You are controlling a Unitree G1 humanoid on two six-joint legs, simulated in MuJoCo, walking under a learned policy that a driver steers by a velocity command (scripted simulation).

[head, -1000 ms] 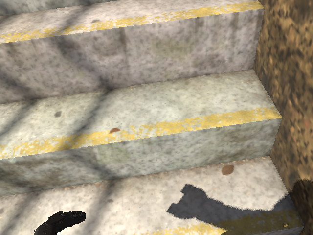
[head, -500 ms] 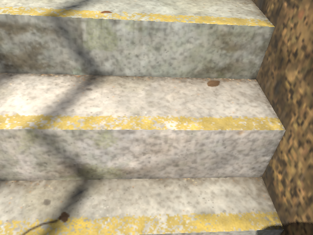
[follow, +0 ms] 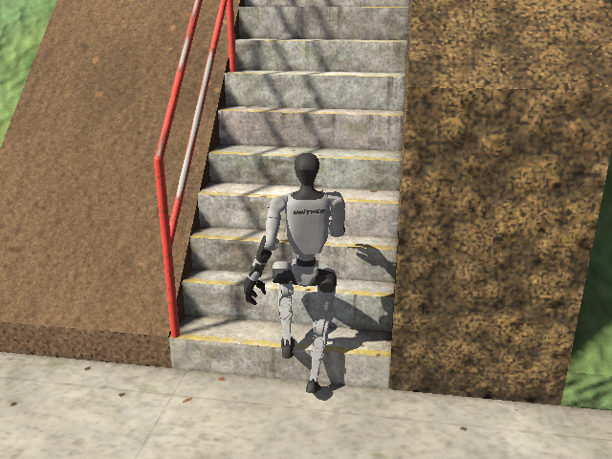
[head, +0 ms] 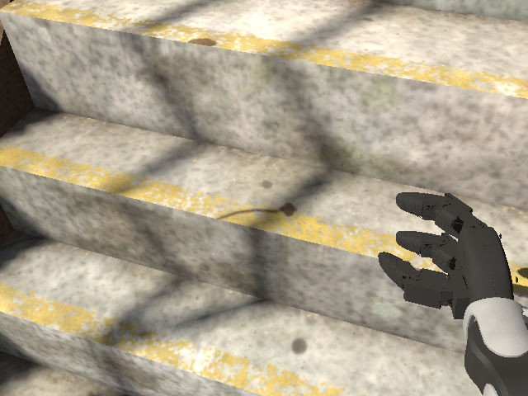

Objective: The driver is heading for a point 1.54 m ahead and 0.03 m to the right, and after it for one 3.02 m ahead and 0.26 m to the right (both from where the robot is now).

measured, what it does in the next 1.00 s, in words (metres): steps to the left: left foot 0.21 m higher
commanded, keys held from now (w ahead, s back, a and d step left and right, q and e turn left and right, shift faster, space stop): w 1.00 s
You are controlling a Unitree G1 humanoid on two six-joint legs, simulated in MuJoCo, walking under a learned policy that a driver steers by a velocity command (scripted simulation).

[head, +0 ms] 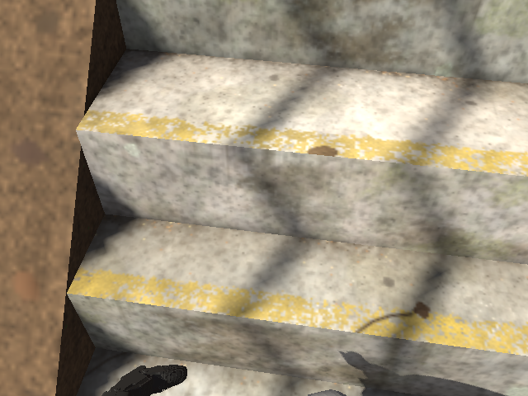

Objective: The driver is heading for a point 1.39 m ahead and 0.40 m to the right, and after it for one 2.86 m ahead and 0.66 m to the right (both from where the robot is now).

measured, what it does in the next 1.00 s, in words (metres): climbs: right foot 0.22 m higher, then left foot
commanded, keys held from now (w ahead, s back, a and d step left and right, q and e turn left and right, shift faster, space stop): w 0.78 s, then w+e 0.22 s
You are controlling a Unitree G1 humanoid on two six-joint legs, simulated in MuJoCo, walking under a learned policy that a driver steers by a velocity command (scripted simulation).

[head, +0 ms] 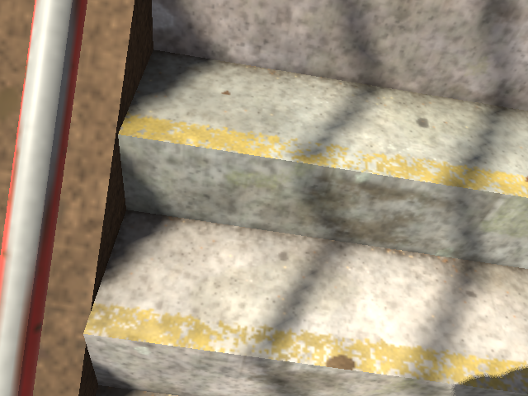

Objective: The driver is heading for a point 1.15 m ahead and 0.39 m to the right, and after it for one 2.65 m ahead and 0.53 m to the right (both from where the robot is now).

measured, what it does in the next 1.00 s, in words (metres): goes down, turning right: right foot, then left foot 0.22 m lower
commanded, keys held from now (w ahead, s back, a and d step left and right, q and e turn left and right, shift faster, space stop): w+e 0.82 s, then w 0.18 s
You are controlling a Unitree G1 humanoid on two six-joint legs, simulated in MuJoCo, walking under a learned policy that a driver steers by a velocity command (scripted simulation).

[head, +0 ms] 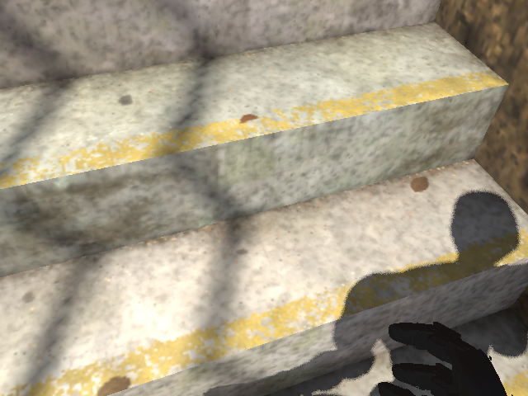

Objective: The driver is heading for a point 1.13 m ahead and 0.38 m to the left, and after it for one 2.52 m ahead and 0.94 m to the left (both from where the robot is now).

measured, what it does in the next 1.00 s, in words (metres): climbs: left foot 0.22 m higher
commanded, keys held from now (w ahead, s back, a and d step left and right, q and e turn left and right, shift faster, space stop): w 0.42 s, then w+q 0.58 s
